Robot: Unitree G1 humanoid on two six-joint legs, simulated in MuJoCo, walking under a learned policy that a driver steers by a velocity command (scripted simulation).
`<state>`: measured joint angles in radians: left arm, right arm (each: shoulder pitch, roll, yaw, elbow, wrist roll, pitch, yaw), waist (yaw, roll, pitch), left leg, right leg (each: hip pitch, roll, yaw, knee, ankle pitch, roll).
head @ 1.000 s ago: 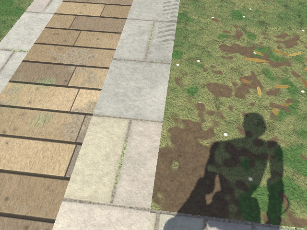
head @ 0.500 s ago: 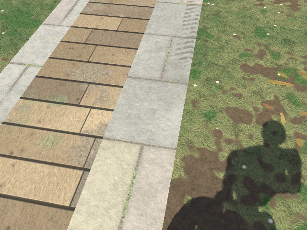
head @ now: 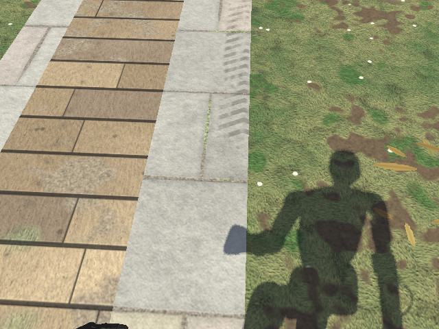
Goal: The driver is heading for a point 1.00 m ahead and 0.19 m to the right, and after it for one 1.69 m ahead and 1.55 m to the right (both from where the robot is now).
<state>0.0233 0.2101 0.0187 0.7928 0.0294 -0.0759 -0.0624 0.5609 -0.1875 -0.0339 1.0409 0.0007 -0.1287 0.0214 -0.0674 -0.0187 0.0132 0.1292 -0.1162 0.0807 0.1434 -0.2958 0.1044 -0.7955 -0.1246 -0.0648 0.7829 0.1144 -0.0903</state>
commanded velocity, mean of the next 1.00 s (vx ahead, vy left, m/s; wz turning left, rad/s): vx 0.97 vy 0.00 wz -0.26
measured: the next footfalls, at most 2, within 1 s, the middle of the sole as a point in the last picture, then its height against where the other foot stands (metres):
right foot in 0.14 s outside the picture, level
left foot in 0.60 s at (186, 236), level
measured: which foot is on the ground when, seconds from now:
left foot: down 0.00-0.16, up 0.18-0.58, down 0.60-1.00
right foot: up 0.00-0.12, down 0.14-0.62, up 0.64-1.00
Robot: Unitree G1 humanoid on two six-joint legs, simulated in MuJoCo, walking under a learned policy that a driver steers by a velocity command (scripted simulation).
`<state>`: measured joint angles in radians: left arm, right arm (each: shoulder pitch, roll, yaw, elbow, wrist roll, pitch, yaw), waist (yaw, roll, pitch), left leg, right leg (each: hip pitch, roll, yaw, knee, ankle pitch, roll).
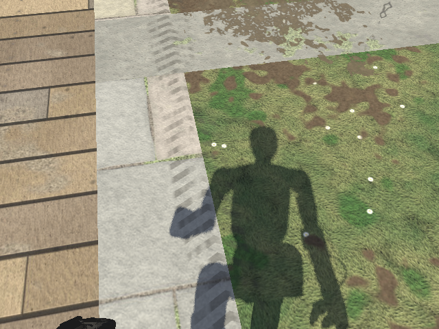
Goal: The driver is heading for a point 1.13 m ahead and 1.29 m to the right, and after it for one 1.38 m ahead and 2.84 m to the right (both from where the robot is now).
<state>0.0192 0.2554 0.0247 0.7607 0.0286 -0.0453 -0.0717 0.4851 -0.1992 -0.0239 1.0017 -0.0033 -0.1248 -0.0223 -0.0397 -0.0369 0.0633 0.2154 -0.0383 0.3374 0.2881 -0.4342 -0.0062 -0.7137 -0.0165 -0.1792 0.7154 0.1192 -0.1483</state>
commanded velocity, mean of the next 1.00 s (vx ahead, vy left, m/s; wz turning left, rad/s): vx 0.16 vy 0.00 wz -0.92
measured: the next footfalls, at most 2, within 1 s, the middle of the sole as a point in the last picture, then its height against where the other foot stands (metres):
right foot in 0.04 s outside the picture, level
left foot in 0.48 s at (195, 321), level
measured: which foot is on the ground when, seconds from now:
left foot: down 0.00-0.04, up 0.06-0.46, down 0.48-0.86, up 0.88-1.00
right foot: up 0.00-0.02, down 0.04-0.46, up 0.48-0.84, down 0.86-1.00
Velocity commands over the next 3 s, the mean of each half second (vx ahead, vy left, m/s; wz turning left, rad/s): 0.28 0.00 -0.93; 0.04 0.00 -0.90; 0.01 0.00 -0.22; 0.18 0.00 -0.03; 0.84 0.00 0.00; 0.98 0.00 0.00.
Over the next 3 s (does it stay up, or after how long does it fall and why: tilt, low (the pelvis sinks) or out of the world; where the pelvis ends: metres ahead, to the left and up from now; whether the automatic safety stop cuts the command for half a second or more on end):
stays up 0.68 -0.70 -0.01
